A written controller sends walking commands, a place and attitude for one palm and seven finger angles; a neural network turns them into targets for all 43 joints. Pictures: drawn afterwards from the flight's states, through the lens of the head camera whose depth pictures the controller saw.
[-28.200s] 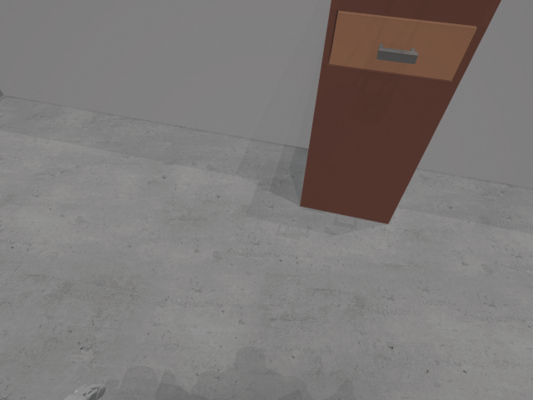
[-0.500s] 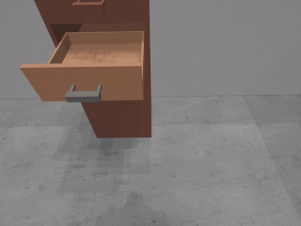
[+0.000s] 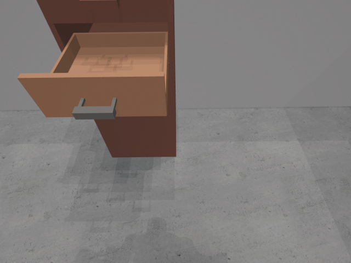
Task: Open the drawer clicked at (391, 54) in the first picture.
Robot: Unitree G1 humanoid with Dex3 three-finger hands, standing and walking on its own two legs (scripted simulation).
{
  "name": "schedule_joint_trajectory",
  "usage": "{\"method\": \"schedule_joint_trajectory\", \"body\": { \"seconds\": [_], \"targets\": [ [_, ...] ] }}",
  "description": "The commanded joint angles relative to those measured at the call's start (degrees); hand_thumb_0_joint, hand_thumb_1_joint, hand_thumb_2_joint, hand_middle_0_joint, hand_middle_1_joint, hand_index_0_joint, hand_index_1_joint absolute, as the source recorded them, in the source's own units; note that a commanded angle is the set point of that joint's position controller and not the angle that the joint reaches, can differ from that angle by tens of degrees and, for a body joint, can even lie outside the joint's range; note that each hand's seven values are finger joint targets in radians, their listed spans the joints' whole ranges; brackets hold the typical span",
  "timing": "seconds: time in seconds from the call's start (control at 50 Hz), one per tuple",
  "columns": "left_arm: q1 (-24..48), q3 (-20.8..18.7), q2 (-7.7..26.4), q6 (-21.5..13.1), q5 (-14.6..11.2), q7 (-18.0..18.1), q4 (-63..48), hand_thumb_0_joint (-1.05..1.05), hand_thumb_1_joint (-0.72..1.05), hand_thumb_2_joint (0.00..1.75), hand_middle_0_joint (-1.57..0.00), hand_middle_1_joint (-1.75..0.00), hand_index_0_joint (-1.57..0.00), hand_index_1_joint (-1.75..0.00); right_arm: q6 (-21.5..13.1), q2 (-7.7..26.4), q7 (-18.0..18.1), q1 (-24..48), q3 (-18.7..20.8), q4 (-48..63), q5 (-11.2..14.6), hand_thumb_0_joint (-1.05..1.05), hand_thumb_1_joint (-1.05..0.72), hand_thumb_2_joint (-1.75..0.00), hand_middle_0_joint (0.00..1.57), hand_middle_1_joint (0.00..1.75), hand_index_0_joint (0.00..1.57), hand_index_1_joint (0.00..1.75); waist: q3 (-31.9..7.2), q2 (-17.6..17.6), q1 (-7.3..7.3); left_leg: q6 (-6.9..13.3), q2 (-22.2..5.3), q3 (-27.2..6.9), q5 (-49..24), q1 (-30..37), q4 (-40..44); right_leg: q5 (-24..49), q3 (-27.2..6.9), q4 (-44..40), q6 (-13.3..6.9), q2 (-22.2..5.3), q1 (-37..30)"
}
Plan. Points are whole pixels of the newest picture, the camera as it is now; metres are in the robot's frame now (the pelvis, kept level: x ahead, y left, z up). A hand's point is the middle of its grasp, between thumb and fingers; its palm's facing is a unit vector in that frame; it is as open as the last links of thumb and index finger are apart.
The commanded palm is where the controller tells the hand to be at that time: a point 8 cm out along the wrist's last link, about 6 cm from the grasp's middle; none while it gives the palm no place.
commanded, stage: look to check the result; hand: left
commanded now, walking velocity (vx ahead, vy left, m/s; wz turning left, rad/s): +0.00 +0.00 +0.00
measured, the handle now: (96, 106) +0.50 +0.25 +0.04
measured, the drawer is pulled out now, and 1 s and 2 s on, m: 0.29 0.29 0.29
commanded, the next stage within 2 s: stand and wait in 0.02 s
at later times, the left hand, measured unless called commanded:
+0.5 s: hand out of the picture +0.11 +0.25 -0.15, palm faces -0.05 -0.93 -0.35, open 7.3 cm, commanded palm none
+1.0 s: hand out of the picture +0.12 +0.24 -0.16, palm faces -0.06 -0.94 -0.35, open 7.3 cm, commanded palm none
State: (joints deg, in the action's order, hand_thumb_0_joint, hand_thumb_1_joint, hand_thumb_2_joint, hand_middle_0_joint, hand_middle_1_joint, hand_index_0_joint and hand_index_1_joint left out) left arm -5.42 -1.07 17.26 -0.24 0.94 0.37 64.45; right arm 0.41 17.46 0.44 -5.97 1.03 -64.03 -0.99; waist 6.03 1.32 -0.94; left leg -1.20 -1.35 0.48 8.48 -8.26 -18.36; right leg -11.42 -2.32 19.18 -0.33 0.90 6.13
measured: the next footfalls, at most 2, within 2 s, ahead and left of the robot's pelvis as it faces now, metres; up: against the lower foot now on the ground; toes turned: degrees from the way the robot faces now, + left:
none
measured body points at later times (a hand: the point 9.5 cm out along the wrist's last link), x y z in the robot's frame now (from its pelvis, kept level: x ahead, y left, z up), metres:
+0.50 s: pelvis +0.02 +0.00 +0.00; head +0.06 -0.01 +0.45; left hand +0.12 +0.30 -0.13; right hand +0.09 -0.29 -0.14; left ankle +0.02 +0.13 -0.75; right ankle -0.01 -0.12 -0.75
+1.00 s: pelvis +0.03 +0.00 +0.00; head +0.07 -0.01 +0.45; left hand +0.12 +0.29 -0.13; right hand +0.10 -0.29 -0.14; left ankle +0.02 +0.13 -0.75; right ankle -0.01 -0.12 -0.75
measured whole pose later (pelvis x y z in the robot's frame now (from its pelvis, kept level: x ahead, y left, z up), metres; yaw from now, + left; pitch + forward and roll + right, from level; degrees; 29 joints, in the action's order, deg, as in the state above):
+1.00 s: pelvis +0.03 +0.00 +0.00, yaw -1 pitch -1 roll +0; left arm -4.8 -0.9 18.8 -0.5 0.9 0.5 63.2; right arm 0.1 18.5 0.7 -5.1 0.8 -63.5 -0.8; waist 5.5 0.4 -1.1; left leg -1.3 -1.6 1.4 10.6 -5.4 -17.0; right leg -12.9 -3.2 17.3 -0.5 1.0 3.3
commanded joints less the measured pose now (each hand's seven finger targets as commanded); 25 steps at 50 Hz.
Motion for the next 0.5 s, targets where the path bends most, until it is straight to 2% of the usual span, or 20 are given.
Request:
{"method": "schedule_joint_trajectory", "body": {
  "seconds": [0.0,0.08,0.14,0.24,0.32,0.38,0.44,0.48],
  "targets": [
    [1.5,-2.2,12.2,-1.6,-0.2,1.0,-3.0,0.0,0.9,0.9,-0.2,-0.3,-0.2,-0.3,-0.9,10.9,0.4,0.9,2.2,3.2,0.2,0.0,-0.9,-0.9,0.2,0.3,0.2,0.3,-7.5,-0.5,-0.11,1.7,-5.7,-4.2,-7.3,5.5,1.5,9.7,-4.8,-3.8,-1.7,-6.8,1.5],
    [1.6,-2.3,12.7,-1.6,-0.2,0.9,-3.4,0.0,0.9,0.9,-0.2,-0.3,-0.2,-0.3,-0.9,11.4,0.4,1.9,2.1,3.6,0.3,0.0,-0.9,-0.9,0.2,0.3,0.2,0.3,-6.9,-1.0,0.16,1.7,-5.8,-4.1,-7.1,5.7,1.8,9.6,-4.8,-4.1,-1.7,-6.8,1.6],
    [2.1,-2.1,13.1,-1.6,-0.2,0.8,-3.4,0.0,0.9,0.9,-0.2,-0.3,-0.2,-0.3,-1.0,11.9,0.3,2.2,2.1,3.6,0.2,0.0,-0.9,-0.9,0.2,0.3,0.2,0.3,-7.9,-0.8,0.0,1.7,-5.8,-4.2,-7.2,5.8,2.0,9.8,-4.9,-4.0,-1.6,-6.9,0.9],
    [2.3,-2.2,13.3,-1.7,-0.2,0.9,-3.8,0.0,0.9,0.9,-0.2,-0.3,-0.2,-0.3,-1.2,12.3,0.4,2.2,2.0,3.8,0.2,0.0,-0.9,-0.9,0.2,0.3,0.2,0.3,-9.7,-1.0,-0.02,1.7,-6.1,-3.9,-11.3,7.1,1.4,14.0,-4.4,-3.1,-1.6,-7.1,-0.8],
    [2.3,-2.1,13.1,-1.6,-0.2,0.9,-3.8,0.0,0.9,0.9,-0.2,-0.3,-0.2,-0.3,-1.1,12.1,0.5,2.2,1.9,4.0,0.2,0.0,-0.9,-0.9,0.2,0.3,0.2,0.3,-8.7,-0.2,0.07,1.7,-6.1,-3.5,-12.5,7.2,1.4,14.7,-4.1,-3.1,-1.6,-7.1,-0.5],
    [2.2,-2.1,13.4,-1.6,-0.2,0.9,-4.1,0.0,0.9,0.9,-0.2,-0.3,-0.2,-0.3,-1.0,12.2,0.5,2.4,1.9,4.1,0.3,0.0,-0.9,-0.9,0.2,0.3,0.2,0.3,-7.4,-1.6,0.17,1.7,-6.1,-3.6,-10.6,6.7,1.9,12.9,-4.2,-3.7,-1.5,-6.8,0.2],
    [2.3,-2.0,13.4,-1.5,-0.2,0.9,-4.0,0.0,0.9,0.9,-0.2,-0.3,-0.2,-0.3,-1.1,12.3,0.5,2.1,1.9,3.9,0.2,0.0,-0.9,-0.9,0.2,0.3,0.2,0.3,-8.8,-0.5,0.03,1.6,-6.0,-3.6,-11.4,7.1,1.8,13.5,-4.3,-3.3,-1.6,-7.0,-0.7],
    [1.9,-2.2,13.4,-1.7,-0.2,1.0,-4.2,0.0,0.9,0.9,-0.2,-0.3,-0.2,-0.3,-1.2,12.2,0.5,1.9,1.9,3.9,0.4,0.0,-0.9,-0.9,0.2,0.3,0.2,0.3,-9.4,-1.8,0.21,1.8,-6.2,-3.4,-12.7,7.9,1.5,15.1,-4.1,-3.4,-1.6,-7.0,-1.1]
  ]
}}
